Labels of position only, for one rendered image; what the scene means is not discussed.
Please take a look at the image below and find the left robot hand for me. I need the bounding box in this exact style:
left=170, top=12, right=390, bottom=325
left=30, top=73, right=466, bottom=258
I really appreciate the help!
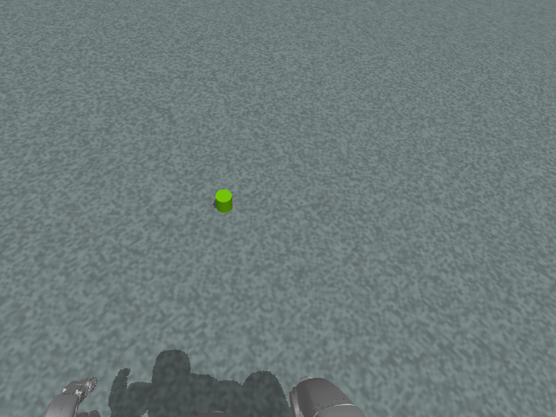
left=43, top=377, right=101, bottom=417

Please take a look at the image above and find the tin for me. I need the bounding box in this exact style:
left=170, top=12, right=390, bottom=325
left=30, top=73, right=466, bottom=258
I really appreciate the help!
left=215, top=189, right=233, bottom=213

